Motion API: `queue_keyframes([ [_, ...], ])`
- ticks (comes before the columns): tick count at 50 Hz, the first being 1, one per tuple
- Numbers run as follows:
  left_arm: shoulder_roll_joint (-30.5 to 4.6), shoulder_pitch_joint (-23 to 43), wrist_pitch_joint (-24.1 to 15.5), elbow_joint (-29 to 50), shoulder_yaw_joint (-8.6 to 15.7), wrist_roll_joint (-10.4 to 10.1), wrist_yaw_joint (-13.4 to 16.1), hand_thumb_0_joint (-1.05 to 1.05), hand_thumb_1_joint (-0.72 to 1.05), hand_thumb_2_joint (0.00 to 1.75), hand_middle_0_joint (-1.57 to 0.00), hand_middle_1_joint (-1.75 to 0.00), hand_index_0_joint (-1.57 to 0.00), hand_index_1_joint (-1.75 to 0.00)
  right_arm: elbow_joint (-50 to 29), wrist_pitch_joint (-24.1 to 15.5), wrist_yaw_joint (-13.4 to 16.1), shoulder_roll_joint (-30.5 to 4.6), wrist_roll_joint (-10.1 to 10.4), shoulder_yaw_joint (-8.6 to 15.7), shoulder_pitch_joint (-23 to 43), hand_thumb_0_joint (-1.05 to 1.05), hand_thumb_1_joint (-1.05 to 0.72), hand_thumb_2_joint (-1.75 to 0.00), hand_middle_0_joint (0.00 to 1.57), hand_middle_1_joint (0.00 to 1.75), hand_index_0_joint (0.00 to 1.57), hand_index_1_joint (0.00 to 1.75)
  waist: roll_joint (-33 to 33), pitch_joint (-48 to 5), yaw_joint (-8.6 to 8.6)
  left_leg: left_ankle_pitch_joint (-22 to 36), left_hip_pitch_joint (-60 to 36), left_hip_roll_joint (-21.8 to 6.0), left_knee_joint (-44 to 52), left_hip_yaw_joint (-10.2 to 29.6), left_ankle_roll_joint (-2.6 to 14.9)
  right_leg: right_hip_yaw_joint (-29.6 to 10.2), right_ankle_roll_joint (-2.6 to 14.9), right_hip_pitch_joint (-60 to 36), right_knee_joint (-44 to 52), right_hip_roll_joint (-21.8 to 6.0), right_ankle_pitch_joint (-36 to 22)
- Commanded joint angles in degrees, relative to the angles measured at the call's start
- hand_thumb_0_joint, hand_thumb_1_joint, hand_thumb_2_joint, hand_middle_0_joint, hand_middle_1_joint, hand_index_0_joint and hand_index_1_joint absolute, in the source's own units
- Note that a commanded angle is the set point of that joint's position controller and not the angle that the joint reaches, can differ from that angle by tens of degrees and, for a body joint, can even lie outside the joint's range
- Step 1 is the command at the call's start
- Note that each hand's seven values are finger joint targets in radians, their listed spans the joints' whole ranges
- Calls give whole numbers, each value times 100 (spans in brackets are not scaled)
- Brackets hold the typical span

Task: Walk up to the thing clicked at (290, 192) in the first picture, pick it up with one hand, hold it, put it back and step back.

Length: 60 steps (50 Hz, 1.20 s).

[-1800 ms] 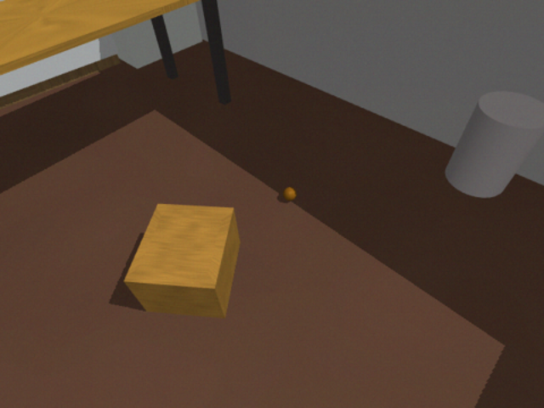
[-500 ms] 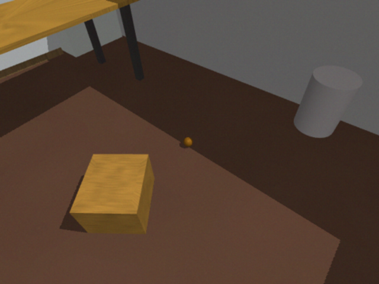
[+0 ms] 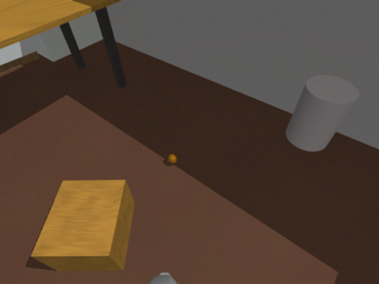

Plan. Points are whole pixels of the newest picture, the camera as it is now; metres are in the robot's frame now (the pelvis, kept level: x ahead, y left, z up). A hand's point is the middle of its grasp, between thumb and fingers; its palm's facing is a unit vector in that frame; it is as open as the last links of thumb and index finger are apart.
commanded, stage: walk up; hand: left
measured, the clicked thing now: (172, 158) +0.96 +0.22 -0.73
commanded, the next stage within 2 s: none
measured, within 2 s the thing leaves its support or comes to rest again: neither
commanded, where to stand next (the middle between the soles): +0.61 +0.01 m, yaw -3 degrees
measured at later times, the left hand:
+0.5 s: hand (114, 202) +0.35 +0.27 -0.13, palm faces -0.14 -0.90 -0.42, open 7.3 cm
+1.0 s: hand (113, 179) +0.44 +0.31 -0.16, palm faces -0.06 -0.92 -0.38, open 7.4 cm
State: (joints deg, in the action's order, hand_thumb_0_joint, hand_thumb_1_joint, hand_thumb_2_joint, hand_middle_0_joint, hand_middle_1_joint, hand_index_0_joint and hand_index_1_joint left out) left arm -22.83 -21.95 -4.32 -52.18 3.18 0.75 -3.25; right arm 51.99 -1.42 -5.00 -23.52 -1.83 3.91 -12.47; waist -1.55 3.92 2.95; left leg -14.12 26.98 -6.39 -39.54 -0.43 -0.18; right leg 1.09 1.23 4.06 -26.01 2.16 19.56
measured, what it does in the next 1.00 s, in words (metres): walks ahead: left foot, then right foot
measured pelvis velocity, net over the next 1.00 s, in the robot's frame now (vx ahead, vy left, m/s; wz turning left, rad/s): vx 0.41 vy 0.03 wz -0.04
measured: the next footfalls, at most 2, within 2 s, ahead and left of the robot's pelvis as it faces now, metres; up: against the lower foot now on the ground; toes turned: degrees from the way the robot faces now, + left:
left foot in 0.06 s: +0.18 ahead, +0.15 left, +0.00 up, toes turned +5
right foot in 0.48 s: +0.37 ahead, -0.13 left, +0.00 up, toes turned -7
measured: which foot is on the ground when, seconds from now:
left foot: up 0.00-0.04, down 0.06-0.52, up 0.54-0.94, down 0.96-1.00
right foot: down 0.00-0.10, up 0.12-0.46, down 0.48-0.98, up 1.00-1.00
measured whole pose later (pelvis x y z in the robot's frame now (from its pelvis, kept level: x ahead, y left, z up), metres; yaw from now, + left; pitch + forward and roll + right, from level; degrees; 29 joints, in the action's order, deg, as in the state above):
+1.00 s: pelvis +0.41 +0.03 -0.01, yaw -2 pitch -2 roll +0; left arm -25.9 -21.2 -3.9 -49.6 3.7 0.7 -1.7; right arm 49.0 -3.1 -4.2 -23.9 -1.7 4.3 -16.3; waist 2.6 4.1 1.3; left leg -11.9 22.4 -2.6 -36.6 -3.7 0.5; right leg 2.5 0.9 10.8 -42.3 -4.8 25.4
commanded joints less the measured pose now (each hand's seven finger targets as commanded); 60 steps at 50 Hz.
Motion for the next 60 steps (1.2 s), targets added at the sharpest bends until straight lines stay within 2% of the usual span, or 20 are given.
queue_keyframes([
  [1,-1716,385,-152,604,413,-50,127,0,90,90,-20,-30,-20,-30,-593,-313,87,-979,15,367,147,0,-90,-90,20,30,20,30,509,-68,-320,547,-1301,256,724,-401,106,-868,887,1057,372,-1412,-1470],
  [3,-1307,193,-135,698,264,-52,148,0,90,90,-20,-30,-20,-30,-278,-388,201,-1396,-31,565,-1148,0,-90,-90,20,30,20,30,-630,-817,-924,16,-3221,285,1289,-75,393,-284,550,1769,-2021,-709,-2036],
  [5,-1053,-240,-91,663,187,-130,220,0,90,90,-20,-30,-20,-30,-456,-428,293,-1938,-18,695,-1376,0,-90,-90,20,30,20,30,-1362,-1020,-877,-1857,-3873,-1838,2634,3733,1198,-357,194,3544,-3967,361,1037],
  [6,-1501,-103,-58,594,252,-65,284,0,90,90,-20,-30,-20,-30,-513,-408,273,-1971,123,704,-1063,0,-90,-90,20,30,20,30,-934,-744,-775,-1969,-3378,-2004,2576,3818,1529,-784,256,3518,-4407,-98,1053],
  [11,-1234,-140,-34,383,247,-145,130,0,90,90,-20,-30,-20,-30,-716,-479,310,-1335,180,385,-524,0,-90,-90,20,30,20,30,-654,-35,-340,1194,-1856,-895,2369,803,1032,-677,52,2632,-3612,-488,-112],
  [16,-1080,620,-4,714,224,-78,-33,0,90,90,-20,-30,-20,-30,-896,-469,291,-1465,130,391,-510,0,-90,-90,20,30,20,30,-776,222,-445,987,-1755,-971,2499,321,1388,-187,-130,2588,-1913,-786,-491],
  [21,-1040,873,-59,676,297,-21,-63,0,90,90,-20,-30,-20,-30,-935,-386,261,-1440,165,369,-639,0,-90,-90,20,30,20,30,-520,-131,-459,1110,-1572,-725,1788,26,1095,259,42,1475,-828,-423,-1133],
  [24,-1361,-123,-137,357,470,-18,54,0,90,90,-20,-30,-20,-30,-1040,-322,277,-1122,194,218,-720,0,-90,-90,20,30,20,30,539,-759,125,1116,-1000,-345,-130,-270,743,121,225,-385,-310,-273,-1088],
  [26,-2112,-584,-209,492,664,-25,179,0,90,90,-20,-30,-20,-30,-1085,-274,269,-721,186,36,-1222,0,-90,-90,20,30,20,30,1899,-1054,200,-1630,798,706,-2537,-308,309,-3637,949,-1297,960,-2482,710],
  [27,-2203,-232,-182,530,633,-86,171,0,90,90,-20,-30,-20,-30,-944,-186,334,-1363,150,217,-1023,0,-90,-90,20,30,20,30,1303,-710,192,-1768,892,440,-2937,89,262,-4230,1453,-720,1143,-2743,1377],
  [31,-1602,467,-181,686,447,-149,229,0,90,90,-20,-30,-20,-30,-597,-118,276,-1216,240,215,-1097,0,-90,-90,20,30,20,30,815,85,-249,-650,496,89,-2379,487,290,-1854,778,631,1180,-1671,207],
  [33,-1527,430,-228,697,425,-106,212,0,90,90,-20,-30,-20,-30,-530,-88,219,-1140,181,215,-1226,0,-90,-90,20,30,20,30,935,-24,-288,-305,245,170,-2236,342,209,-1366,893,849,1185,-1476,-469],
  [42,-1657,232,-249,856,490,-10,190,0,90,90,-20,-30,-20,-30,-851,-186,54,-1007,40,286,-203,0,-90,-90,20,30,20,30,909,127,-23,266,85,-54,23,63,-8,-866,1112,861,1064,-1688,165],
  [47,-1518,396,-159,878,349,-35,202,0,90,90,-20,-30,-20,-30,-543,-323,120,-1133,13,395,-971,0,-90,-90,20,30,20,30,290,-396,-631,192,-2031,421,846,-323,232,-457,780,1612,-543,-1460,-957],
  [48,-1237,189,-146,889,249,-22,195,0,90,90,-20,-30,-20,-30,-388,-357,193,-1440,4,493,-1556,0,-90,-90,20,30,20,30,-646,-719,-887,-552,-2819,271,1195,173,396,-139,586,2010,-1999,-1093,-1216],
  [49,-739,-124,-129,905,103,-87,179,0,90,90,-20,-30,-20,-30,-469,-383,252,-1891,-41,598,-1692,0,-90,-90,20,30,20,30,-2058,-706,-808,-1371,-3196,-991,1949,2232,784,312,180,3065,-3463,-326,242],
  [50,-1101,-239,-63,783,192,-93,240,0,90,90,-20,-30,-20,-30,-668,-398,267,-2015,88,589,-1471,0,-90,-90,20,30,20,30,-1400,-606,-722,-1625,-3103,-1720,2592,3710,1266,-19,142,3515,-3889,-25,1042],
  [51,-1482,22,-25,695,264,-45,306,0,90,90,-20,-30,-20,-30,-650,-362,258,-1997,187,606,-1309,0,-90,-90,20,30,20,30,-1080,-309,-700,-1593,-2715,-1867,2489,3800,1596,-366,215,3615,-4277,-357,1171],
  [55,-1315,-132,2,473,241,-134,203,0,90,90,-20,-30,-20,-30,-770,-429,349,-1414,206,336,-883,0,-90,-90,20,30,20,30,-665,24,-360,1074,-1861,-848,2217,1262,925,-618,151,2849,-3570,-667,80],
  [60,-1146,166,65,570,221,-83,110,0,90,90,-20,-30,-20,-30,-931,-426,371,-1441,170,340,-828,0,-90,-90,20,30,20,30,-879,-6,-412,1037,-1867,-793,2351,757,1322,-175,-101,2751,-2591,-739,-293],
])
